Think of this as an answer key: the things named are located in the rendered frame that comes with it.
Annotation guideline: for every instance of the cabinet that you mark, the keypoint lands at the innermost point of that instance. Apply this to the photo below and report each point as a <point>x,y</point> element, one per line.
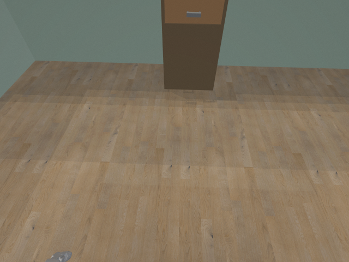
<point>191,53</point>

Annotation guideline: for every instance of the drawer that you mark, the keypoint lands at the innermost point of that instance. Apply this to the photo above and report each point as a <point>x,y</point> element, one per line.
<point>211,11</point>

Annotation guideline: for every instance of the handle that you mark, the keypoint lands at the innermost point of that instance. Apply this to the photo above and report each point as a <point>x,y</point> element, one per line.
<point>193,14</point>

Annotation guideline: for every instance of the left robot hand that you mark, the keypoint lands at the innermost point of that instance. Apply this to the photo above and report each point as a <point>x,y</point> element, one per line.
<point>60,257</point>

